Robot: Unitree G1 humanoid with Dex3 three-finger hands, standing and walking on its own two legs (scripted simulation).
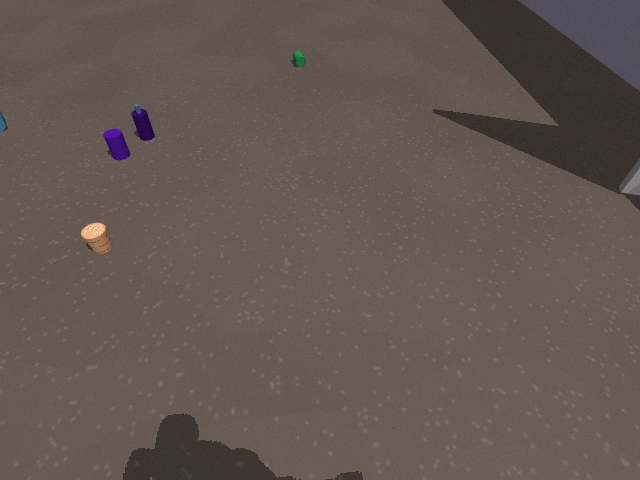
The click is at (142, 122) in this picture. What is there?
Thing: necked bottle
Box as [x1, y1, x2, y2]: [131, 103, 154, 140]
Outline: 136,103 134,104 135,109 131,114 141,139 150,139 154,135 146,111 140,109 138,104
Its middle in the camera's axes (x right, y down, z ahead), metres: -0.96 -0.68 +2.14
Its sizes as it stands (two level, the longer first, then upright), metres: 0.078 0.078 0.198
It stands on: the floor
